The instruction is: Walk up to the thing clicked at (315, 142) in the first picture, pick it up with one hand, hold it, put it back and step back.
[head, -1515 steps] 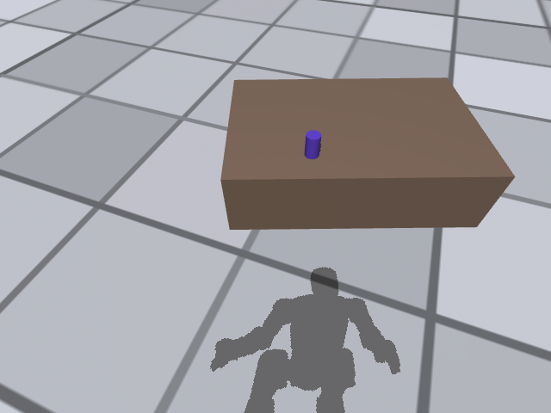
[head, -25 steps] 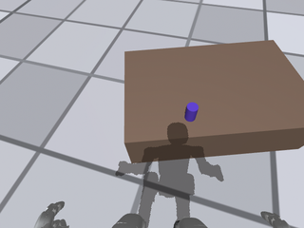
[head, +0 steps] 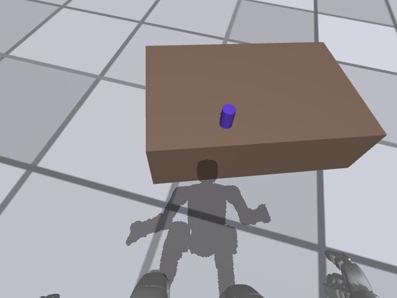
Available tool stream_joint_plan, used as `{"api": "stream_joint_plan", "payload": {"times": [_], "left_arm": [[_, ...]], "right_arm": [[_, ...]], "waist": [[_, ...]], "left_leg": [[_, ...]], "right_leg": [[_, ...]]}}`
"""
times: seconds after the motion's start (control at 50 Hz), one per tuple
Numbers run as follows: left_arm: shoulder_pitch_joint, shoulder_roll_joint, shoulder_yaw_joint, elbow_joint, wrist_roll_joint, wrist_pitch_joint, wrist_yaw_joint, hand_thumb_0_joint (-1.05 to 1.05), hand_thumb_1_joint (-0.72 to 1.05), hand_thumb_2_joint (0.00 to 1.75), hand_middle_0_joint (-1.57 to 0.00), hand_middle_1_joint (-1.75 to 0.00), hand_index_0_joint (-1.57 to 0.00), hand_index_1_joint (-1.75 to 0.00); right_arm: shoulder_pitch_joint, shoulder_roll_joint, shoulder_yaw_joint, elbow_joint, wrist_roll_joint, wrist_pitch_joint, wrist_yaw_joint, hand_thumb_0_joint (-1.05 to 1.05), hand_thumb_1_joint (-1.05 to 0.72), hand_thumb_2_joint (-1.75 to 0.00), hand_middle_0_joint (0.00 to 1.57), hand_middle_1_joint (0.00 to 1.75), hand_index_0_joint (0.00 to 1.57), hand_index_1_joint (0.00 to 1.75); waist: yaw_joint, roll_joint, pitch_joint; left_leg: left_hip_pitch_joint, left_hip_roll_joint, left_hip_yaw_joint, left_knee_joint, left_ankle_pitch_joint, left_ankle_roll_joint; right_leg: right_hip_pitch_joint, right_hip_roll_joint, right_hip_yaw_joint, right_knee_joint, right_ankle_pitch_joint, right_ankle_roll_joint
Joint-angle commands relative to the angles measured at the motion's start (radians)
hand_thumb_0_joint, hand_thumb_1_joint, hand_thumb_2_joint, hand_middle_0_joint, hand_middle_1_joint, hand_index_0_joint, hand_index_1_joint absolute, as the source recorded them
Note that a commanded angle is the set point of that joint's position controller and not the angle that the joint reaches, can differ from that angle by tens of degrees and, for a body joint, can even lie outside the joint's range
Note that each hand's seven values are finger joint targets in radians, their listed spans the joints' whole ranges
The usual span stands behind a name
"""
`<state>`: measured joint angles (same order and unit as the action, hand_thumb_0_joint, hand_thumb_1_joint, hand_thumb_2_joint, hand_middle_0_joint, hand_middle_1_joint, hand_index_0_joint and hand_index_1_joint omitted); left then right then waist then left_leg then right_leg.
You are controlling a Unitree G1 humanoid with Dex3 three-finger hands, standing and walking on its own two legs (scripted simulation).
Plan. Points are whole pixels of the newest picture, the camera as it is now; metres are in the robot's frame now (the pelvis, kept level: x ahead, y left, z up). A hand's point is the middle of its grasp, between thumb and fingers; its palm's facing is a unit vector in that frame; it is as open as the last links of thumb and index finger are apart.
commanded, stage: step back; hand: right
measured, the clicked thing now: (227, 116) +0.85 -0.12 -0.38
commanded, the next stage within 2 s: stand in 1.90 s
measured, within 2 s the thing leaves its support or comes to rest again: neither
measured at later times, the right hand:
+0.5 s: hand out of the picture -0.09 -0.30 -0.15, palm faces -0.19 +0.89 -0.41, open 7.4 cm
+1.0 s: hand out of the picture -0.17 -0.35 -0.15, palm faces -0.12 +0.92 -0.36, open 7.4 cm
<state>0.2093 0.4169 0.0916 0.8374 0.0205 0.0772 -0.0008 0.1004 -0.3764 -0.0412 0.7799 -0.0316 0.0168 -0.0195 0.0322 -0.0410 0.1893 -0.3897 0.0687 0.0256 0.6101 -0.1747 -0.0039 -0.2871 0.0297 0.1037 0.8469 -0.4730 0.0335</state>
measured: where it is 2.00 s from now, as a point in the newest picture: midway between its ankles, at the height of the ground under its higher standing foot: outside the picture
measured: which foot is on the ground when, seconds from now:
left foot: down 0.00-0.08, up 0.10-0.40, down 0.42-0.82, up 0.84-1.00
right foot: up 0.00-0.02, down 0.04-0.44, up 0.46-0.76, down 0.78-1.00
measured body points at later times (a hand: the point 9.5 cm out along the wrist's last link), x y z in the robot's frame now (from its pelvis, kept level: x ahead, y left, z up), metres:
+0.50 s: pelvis -0.17 -0.04 -0.01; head -0.11 -0.02 +0.44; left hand -0.06 +0.28 -0.12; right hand -0.07 -0.35 -0.12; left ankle -0.19 +0.06 -0.72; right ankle -0.06 -0.14 -0.71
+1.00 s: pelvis -0.29 -0.09 +0.00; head -0.28 -0.10 +0.45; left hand -0.27 +0.24 -0.11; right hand -0.17 -0.39 -0.13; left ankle -0.30 +0.06 -0.70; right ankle -0.28 -0.22 -0.72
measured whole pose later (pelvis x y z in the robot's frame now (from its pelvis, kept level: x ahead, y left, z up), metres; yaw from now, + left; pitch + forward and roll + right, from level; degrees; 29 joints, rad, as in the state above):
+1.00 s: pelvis -0.29 -0.09 +0.00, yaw +6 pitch -2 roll +0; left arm 0.24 0.36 0.05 0.95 0.05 -0.01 0.00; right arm 0.19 -0.41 -0.05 0.93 -0.02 0.04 0.01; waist 0.03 0.05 0.05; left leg -0.33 0.00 -0.09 0.80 -0.45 0.00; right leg -0.25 -0.01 0.03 0.65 -0.37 0.01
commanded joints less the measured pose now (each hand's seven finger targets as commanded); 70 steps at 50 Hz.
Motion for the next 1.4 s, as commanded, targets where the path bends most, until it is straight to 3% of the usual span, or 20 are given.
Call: {"api": "stream_joint_plan", "payload": {"times": [0.0, 0.02, 0.06, 0.08, 0.16, 0.34, 0.4, 0.46, 0.54, 0.66, 0.74, 0.78, 0.8, 0.88, 1.0, 1.1, 1.24, 1.28, 1.32, 1.38], "left_arm": [[0.154, 0.146, 0.057, -0.007, 0.01, -0.035, -0.008, 0.0, 0.9, 0.9, -0.2, -0.3, -0.2, -0.3], [0.162, 0.172, 0.067, -0.001, 0.019, -0.037, -0.01, 0.0, 0.9, 0.9, -0.2, -0.3, -0.2, -0.3], [0.043, 0.332, 0.1, -0.074, 0.031, -0.038, -0.015, 0.0, 0.9, 0.9, -0.2, -0.3, -0.2, -0.3], [-0.049, 0.366, 0.1, -0.113, 0.037, -0.04, -0.007, 0.0, 0.9, 0.9, -0.2, -0.3, -0.2, -0.3], [-0.192, 0.185, 0.063, -0.136, 0.027, -0.046, 0.01, 0.0, 0.9, 0.9, -0.2, -0.3, -0.2, -0.3], [-0.058, 0.195, 0.055, -0.148, 0.018, -0.034, 0.036, 0.0, 0.9, 0.9, -0.2, -0.3, -0.2, -0.3], [-0.092, 0.176, 0.031, -0.166, 0.004, -0.016, 0.022, 0.0, 0.9, 0.9, -0.2, -0.3, -0.2, -0.3], [-0.179, 0.174, 0.043, -0.185, 0.002, -0.013, 0.032, 0.0, 0.9, 0.9, -0.2, -0.3, -0.2, -0.3], [-0.057, 0.157, 0.039, -0.101, -0.015, -0.007, 0.019, 0.0, 0.9, 0.9, -0.2, -0.3, -0.2, -0.3], [-0.059, 0.129, 0.017, -0.086, 0.0, -0.058, 0.016, 0.0, 0.9, 0.9, -0.2, -0.3, -0.2, -0.3], [0.076, 0.128, 0.018, 0.024, 0.009, -0.102, 0.026, 0.0, 0.9, 0.9, -0.2, -0.3, -0.2, -0.3], [0.065, 0.257, 0.052, 0.03, 0.033, -0.113, 0.028, 0.0, 0.9, 0.9, -0.2, -0.3, -0.2, -0.3], [-0.032, 0.335, 0.065, -0.006, 0.03, -0.109, 0.028, 0.0, 0.9, 0.9, -0.2, -0.3, -0.2, -0.3], [-0.147, 0.214, 0.032, -0.012, 0.025, -0.118, 0.027, 0.0, 0.9, 0.9, -0.2, -0.3, -0.2, -0.3], [-0.086, 0.23, 0.032, 0.023, 0.023, -0.102, 0.005, 0.0, 0.9, 0.9, -0.2, -0.3, -0.2, -0.3], [-0.118, 0.219, 0.02, 0.036, 0.005, -0.102, 0.006, 0.0, 0.9, 0.9, -0.2, -0.3, -0.2, -0.3], [0.011, 0.147, 0.024, 0.095, 0.01, -0.13, -0.001, 0.0, 0.9, 0.9, -0.2, -0.3, -0.2, -0.3], [0.117, 0.252, 0.058, 0.119, 0.028, -0.137, 0.014, 0.0, 0.9, 0.9, -0.2, -0.3, -0.2, -0.3], [-0.02, 0.315, 0.069, 0.064, 0.025, -0.135, 0.011, 0.0, 0.9, 0.9, -0.2, -0.3, -0.2, -0.3], [-0.067, 0.233, 0.046, 0.048, 0.012, -0.147, 0.008, 0.0, 0.9, 0.9, -0.2, -0.3, -0.2, -0.3]], "right_arm": [[-0.011, -0.302, -0.092, -0.067, 0.001, 0.01, -0.007, 0.0, -0.9, -0.9, 0.2, 0.3, 0.2, 0.3], [0.0, -0.275, -0.082, -0.067, 0.009, 0.015, -0.005, 0.0, -0.9, -0.9, 0.2, 0.3, 0.2, 0.3], [-0.01, -0.191, -0.067, -0.089, 0.021, 0.014, -0.021, 0.0, -0.9, -0.9, 0.2, 0.3, 0.2, 0.3], [-0.026, -0.246, -0.09, -0.076, 0.013, 0.017, -0.031, 0.0, -0.9, -0.9, 0.2, 0.3, 0.2, 0.3], [0.132, -0.21, -0.064, 0.015, 0.027, 0.008, -0.018, 0.0, -0.9, -0.9, 0.2, 0.3, 0.2, 0.3], [0.168, -0.184, -0.05, 0.013, 0.004, -0.017, -0.021, 0.0, -0.9, -0.9, 0.2, 0.3, 0.2, 0.3], [0.247, -0.21, -0.072, 0.063, 0.003, -0.018, -0.016, 0.0, -0.9, -0.9, 0.2, 0.3, 0.2, 0.3], [0.126, -0.414, -0.107, 0.005, -0.015, -0.013, -0.013, 0.0, -0.9, -0.9, 0.2, 0.3, 0.2, 0.3], [-0.003, -0.252, -0.06, -0.021, -0.014, -0.019, -0.028, 0.0, -0.9, -0.9, 0.2, 0.3, 0.2, 0.3], [0.102, -0.236, -0.069, 0.011, -0.006, -0.008, -0.011, 0.0, -0.9, -0.9, 0.2, 0.3, 0.2, 0.3], [0.035, -0.249, -0.065, 0.014, 0.001, 0.02, 0.006, 0.0, -0.9, -0.9, 0.2, 0.3, 0.2, 0.3], [0.036, -0.154, -0.036, -0.017, 0.007, 0.014, 0.011, 0.0, -0.9, -0.9, 0.2, 0.3, 0.2, 0.3], [-0.023, -0.19, -0.05, -0.018, 0.006, 0.015, -0.001, 0.0, -0.9, -0.9, 0.2, 0.3, 0.2, 0.3], [0.007, -0.201, -0.057, 0.053, 0.022, 0.003, 0.015, 0.0, -0.9, -0.9, 0.2, 0.3, 0.2, 0.3], [0.08, -0.171, -0.056, 0.105, 0.002, -0.042, 0.027, 0.0, -0.9, -0.9, 0.2, 0.3, 0.2, 0.3], [0.089, -0.344, -0.105, 0.123, -0.003, -0.061, 0.021, 0.0, -0.9, -0.9, 0.2, 0.3, 0.2, 0.3], [0.051, -0.211, -0.062, 0.114, 0.006, -0.044, 0.029, 0.0, -0.9, -0.9, 0.2, 0.3, 0.2, 0.3], [0.037, -0.116, -0.032, 0.073, 0.017, -0.043, 0.021, 0.0, -0.9, -0.9, 0.2, 0.3, 0.2, 0.3], [0.073, -0.205, -0.06, 0.097, -0.003, -0.034, 0.004, 0.0, -0.9, -0.9, 0.2, 0.3, 0.2, 0.3], [0.136, -0.21, -0.063, 0.143, 0.004, -0.042, 0.018, 0.0, -0.9, -0.9, 0.2, 0.3, 0.2, 0.3]], "waist": [[0.01, 0.251, -0.29], [0.01, 0.186, -0.277], [0.029, -0.218, -0.149], [0.034, -0.257, -0.072], [-0.072, -0.111, -0.082], [0.009, -0.197, -0.259], [-0.035, -0.046, -0.3], [-0.072, 0.307, -0.216], [0.026, 0.131, -0.182], [-0.062, 0.233, -0.249], [-0.01, 0.207, -0.318], [-0.01, -0.1, -0.257], [0.021, -0.124, -0.212], [-0.034, -0.069, -0.083], [-0.022, -0.15, -0.134], [-0.046, 0.136, -0.122], [0.025, 0.168, -0.179], [0.075, -0.111, -0.209], [0.041, -0.046, -0.094], [-0.004, -0.025, -0.046]], "left_leg": [[0.079, 0.16, -0.204, -0.113, 0.036, 0.159], [-0.017, 0.103, -0.196, -0.066, -0.098, 0.111], [-0.171, -0.173, -0.082, 0.352, -0.413, -0.007], [-0.094, -0.121, -0.165, 0.538, -0.424, -0.012], [-0.108, -0.194, -0.185, 0.607, -0.224, -0.007], [-0.032, -0.077, -0.068, 0.082, -0.331, -0.002], [0.191, -0.068, -0.072, -0.205, 0.016, 0.041], [0.029, 0.381, -0.624, -0.292, 0.223, 0.342], [0.075, 0.17, -0.233, -0.167, 0.412, 0.218], [0.346, 0.149, -0.215, -0.122, 0.192, 0.233], [0.245, 0.111, -0.153, 0.049, 0.123, 0.157], [-0.168, -0.051, -0.095, 0.2, -0.261, 0.047], [-0.065, -0.045, -0.155, 0.282, -0.396, 0.008], [-0.002, -0.097, -0.136, 0.325, -0.258, 0.009], [0.138, -0.104, -0.002, -0.171, -0.225, -0.004], [0.134, 0.275, -0.583, -0.383, -0.477, 0.268], [0.03, 0.051, -0.197, -0.124, -0.142, 0.097], [-0.24, -0.14, -0.111, 0.234, -0.285, 0.028], [-0.217, -0.059, -0.152, 0.382, -0.388, 0.018], [-0.165, -0.03, -0.172, 0.349, -0.252, 0.015]], "right_leg": [[0.17, -0.012, -0.103, -0.356, 0.161, -0.056], [0.208, -0.024, -0.052, -0.368, 0.147, -0.077], [-0.081, -0.374, 0.412, -0.595, -0.086, -0.252], [-0.307, -0.468, 0.526, -0.67, -0.153, -0.331], [-0.145, -0.193, 0.066, -0.492, 0.175, -0.164], [0.245, -0.324, 0.125, -0.307, 0.649, -0.238], [0.089, -0.227, 0.025, -0.181, 0.482, -0.14], [-0.153, -0.007, 0.01, 0.315, -0.2, -0.034], [-0.187, 0.07, 0.073, 0.479, -0.035, -0.047], [-0.163, -0.006, -0.037, -0.032, -0.041, -0.002], [0.126, -0.004, -0.105, -0.578, 0.21, -0.038], [0.26, -0.23, 0.32, -0.509, 0.181, -0.126], [-0.023, -0.411, 0.435, -0.527, 0.076, -0.278], [-0.094, -0.241, 0.138, -0.466, 0.187, -0.206], [0.027, -0.213, 0.106, -0.403, 0.051, -0.17], [-0.149, -0.078, -0.055, 0.031, -0.1, -0.06], [0.211, -0.012, -0.153, -0.424, 0.173, -0.076], [0.397, -0.26, 0.276, -0.567, 0.03, -0.149], [0.12, -0.479, 0.462, -0.67, -0.256, -0.286], [0.091, -0.336, 0.219, -0.628, -0.047, -0.226]]}}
